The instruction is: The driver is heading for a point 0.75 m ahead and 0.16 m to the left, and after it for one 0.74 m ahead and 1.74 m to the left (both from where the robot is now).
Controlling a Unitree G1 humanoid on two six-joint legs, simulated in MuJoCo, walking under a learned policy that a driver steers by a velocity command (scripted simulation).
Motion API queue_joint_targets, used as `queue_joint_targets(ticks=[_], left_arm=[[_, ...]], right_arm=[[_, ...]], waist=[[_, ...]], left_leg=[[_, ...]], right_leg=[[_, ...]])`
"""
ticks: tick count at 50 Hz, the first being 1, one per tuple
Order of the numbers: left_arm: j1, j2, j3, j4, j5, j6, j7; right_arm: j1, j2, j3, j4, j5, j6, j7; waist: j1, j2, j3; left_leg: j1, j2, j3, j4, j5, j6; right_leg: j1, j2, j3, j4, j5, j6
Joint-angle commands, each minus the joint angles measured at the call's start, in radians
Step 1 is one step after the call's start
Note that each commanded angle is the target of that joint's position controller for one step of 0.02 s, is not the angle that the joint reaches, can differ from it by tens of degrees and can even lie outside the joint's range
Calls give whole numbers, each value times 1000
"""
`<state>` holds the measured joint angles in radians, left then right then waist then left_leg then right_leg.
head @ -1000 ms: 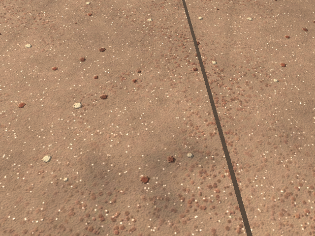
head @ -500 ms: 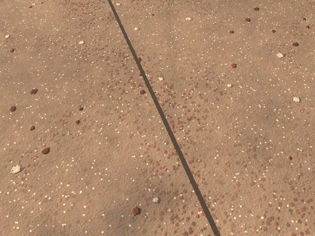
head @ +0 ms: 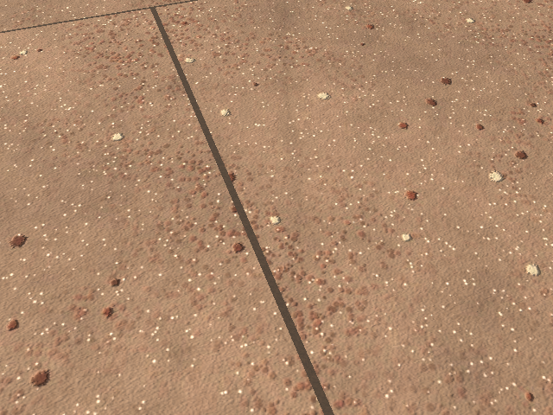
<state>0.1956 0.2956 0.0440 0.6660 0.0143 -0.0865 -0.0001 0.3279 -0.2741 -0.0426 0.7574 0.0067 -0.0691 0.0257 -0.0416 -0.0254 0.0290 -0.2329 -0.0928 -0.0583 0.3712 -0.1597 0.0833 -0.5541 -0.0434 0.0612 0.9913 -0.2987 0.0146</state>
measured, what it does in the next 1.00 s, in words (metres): walks ahead, turning left: right foot, then left foot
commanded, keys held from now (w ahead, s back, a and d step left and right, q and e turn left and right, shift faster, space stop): w+q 0.84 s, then w+e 0.16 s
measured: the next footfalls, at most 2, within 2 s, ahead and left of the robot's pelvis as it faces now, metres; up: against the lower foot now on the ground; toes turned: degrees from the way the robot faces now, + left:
right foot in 0.26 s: +0.32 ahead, -0.13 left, +0.00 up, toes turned +14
left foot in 0.76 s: +0.51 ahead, +0.22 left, +0.00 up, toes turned +30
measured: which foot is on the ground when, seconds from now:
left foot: down 0.00-0.26, up 0.28-0.74, down 0.76-1.00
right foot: up 0.00-0.24, down 0.26-0.76, up 0.78-1.00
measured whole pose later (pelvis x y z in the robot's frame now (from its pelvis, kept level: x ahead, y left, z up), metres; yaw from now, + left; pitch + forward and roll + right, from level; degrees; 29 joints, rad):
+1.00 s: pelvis +0.50 +0.14 +0.00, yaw +32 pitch +1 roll +0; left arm 0.18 0.32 0.05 0.75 -0.01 -0.08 -0.01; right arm 0.28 -0.27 -0.05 0.68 -0.01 -0.06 0.03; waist -0.02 -0.03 0.05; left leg -0.21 -0.10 0.00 0.36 -0.17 0.10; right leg -0.63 -0.13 0.04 1.06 -0.24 0.03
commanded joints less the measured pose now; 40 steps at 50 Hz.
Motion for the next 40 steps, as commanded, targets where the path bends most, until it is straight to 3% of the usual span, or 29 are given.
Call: queue_joint_targets(ticks=[1, 5, 9, 11, 12, 13, 14, 15, 16, 17, 18, 19, 21, 25, 27, 30, 34, 36, 37, 38, 39, 40], left_arm=[[-42, 59, 15, -74, 3, -10, 6], [-179, 42, 7, -93, -10, -22, -6], [-245, 72, 19, -109, -22, -38, -19], [-204, 95, 32, -100, -26, -45, -19], [-132, 112, 45, -80, -25, -49, -15], [-20, 147, 60, -64, -12, -52, -6], [145, 209, 76, -48, -5, -47, 4], [182, 254, 87, -10, -4, -29, -6], [141, 151, 66, -28, -18, -25, -9], [105, 103, 53, -30, -19, -22, -6], [64, 89, 45, -30, -12, -19, -7], [38, 70, 39, -19, -8, -17, -7], [20, 62, 38, -4, -3, -23, -6], [27, 109, 54, 37, -9, -31, -3], [23, 126, 58, 50, -9, -26, -1], [52, 152, 62, 75, -17, -17, 3], [98, 190, 73, 109, -37, 3, 4], [97, 221, 82, 112, -44, 16, 10], [93, 234, 85, 111, -48, 24, 14], [88, 220, 79, 106, -49, 28, 19], [117, 165, 56, 88, -18, 23, 21], [204, 41, 13, 28, 10, -3, 4]], right_arm=[[-33, -177, -48, -70, 9, -11, -22], [30, -186, -54, -46, 19, 7, -38], [77, -181, -56, -32, 25, 25, -45], [59, -183, -60, -38, 23, 32, -47], [43, -167, -56, -45, 22, 34, -46], [28, -129, -43, -59, 15, 30, -42], [44, -64, -21, -84, -9, 26, -42], [176, -42, -10, -114, 26, 17, -40], [144, -146, -32, -81, 38, 20, -44], [43, -182, -44, -93, 29, 25, -42], [3, -165, -45, -99, 20, 29, -42], [-27, -153, -47, -112, 12, 30, -37], [-26, -114, -43, -124, 23, 39, -25], [-95, -75, -30, -163, 14, 47, -16], [-130, -70, -25, -170, 16, 41, -5], [-230, -56, -15, -196, 15, 30, 13], [-313, -72, -20, -243, 18, 32, 33], [-277, -106, -37, -250, 12, 38, 35], [-192, -137, -56, -234, 10, 43, 33], [-29, -186, -86, -192, 14, 49, 23], [126, -268, -117, -160, 20, 61, 0], [69, -358, -119, -180, 22, 48, 1]], waist=[[22, 100, -36], [-28, 112, -25], [-36, 124, -25], [-1, 152, -30], [42, 152, -59], [99, 129, -149], [151, -18, -300], [78, -343, -362], [101, -188, -244], [120, -100, -129], [101, -37, -74], [85, -41, -32], [59, -87, -16], [57, -50, 3], [66, -37, 3], [104, -22, 23], [113, -29, 43], [72, -60, -1], [17, -66, -55], [-72, -43, -138], [-125, 83, -233], [8, 318, -343]], left_leg=[[47, 235, -256, -165, 188, 175], [4, 200, -233, -138, 145, 131], [73, 226, -326, -66, 84, 110], [94, 235, -369, -12, 101, 92], [77, 208, -359, 48, 139, 70], [17, 161, -314, 204, 149, 39], [-128, 81, -207, 496, -92, -2], [-452, 4, -111, 755, -458, -44], [-550, 88, -129, 867, -398, -59], [-564, 114, -104, 885, -302, -67], [-531, 144, -84, 871, -232, -77], [-519, 167, -80, 833, -190, -83], [-466, 198, -59, 799, -151, -89], [-508, 218, -40, 674, -52, -113], [-490, 216, -23, 564, 55, -110], [-440, 196, 28, 396, 178, -90], [-418, 167, 78, 284, 111, -42], [-313, 107, 134, 265, 6, 0], [-193, 64, 160, 248, -24, 28], [46, 26, 162, 193, 35, 66], [356, 156, -56, 183, 53, 127], [624, 395, -652, 53, -169, 314]], right_leg=[[-59, -7, 2, -170, 121, 37], [38, 42, 2, -394, 336, 52], [97, 68, 27, -504, 311, 34], [173, 66, 26, -541, 248, 5], [282, 60, 13, -586, 252, -21], [478, -15, 62, -572, 238, -68], [740, -204, 255, -553, 188, -132], [934, -384, 693, -648, -50, -276], [847, -362, 677, -686, -211, -252], [733, -314, 509, -697, -146, -213], [628, -270, 394, -718, -10, -196], [558, -237, 316, -741, 82, -194], [475, -201, 198, -788, 172, -190], [461, -214, 62, -836, 326, -219], [473, -197, -18, -838, 376, -206], [489, -186, -109, -833, 402, -179], [595, -224, -166, -783, 506, -147], [634, -227, -207, -659, 816, -125], [628, -217, -231, -524, 958, -111], [538, -185, -260, -316, 957, -81], [280, -140, -264, 0, 588, -38], [-127, 71, -134, 319, -293, 10]])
